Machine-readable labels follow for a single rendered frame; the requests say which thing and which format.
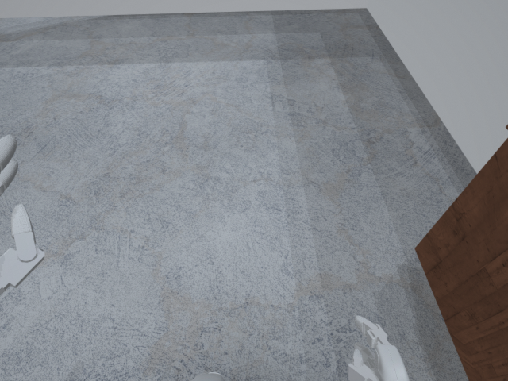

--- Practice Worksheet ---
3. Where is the robot left hand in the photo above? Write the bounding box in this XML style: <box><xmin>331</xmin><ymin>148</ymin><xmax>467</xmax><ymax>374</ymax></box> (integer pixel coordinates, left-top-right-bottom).
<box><xmin>0</xmin><ymin>134</ymin><xmax>44</xmax><ymax>295</ymax></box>

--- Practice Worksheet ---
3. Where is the robot right hand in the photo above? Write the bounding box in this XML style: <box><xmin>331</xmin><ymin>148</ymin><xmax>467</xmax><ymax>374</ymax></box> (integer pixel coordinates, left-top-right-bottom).
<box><xmin>348</xmin><ymin>315</ymin><xmax>409</xmax><ymax>381</ymax></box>

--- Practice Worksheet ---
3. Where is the counter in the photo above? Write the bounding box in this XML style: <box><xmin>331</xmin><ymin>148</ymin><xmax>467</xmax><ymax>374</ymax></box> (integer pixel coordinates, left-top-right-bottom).
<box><xmin>415</xmin><ymin>125</ymin><xmax>508</xmax><ymax>381</ymax></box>

